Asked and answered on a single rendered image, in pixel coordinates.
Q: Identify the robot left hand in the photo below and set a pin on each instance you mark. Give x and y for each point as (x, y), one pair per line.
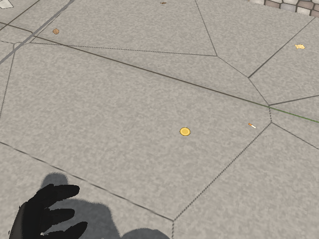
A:
(35, 217)

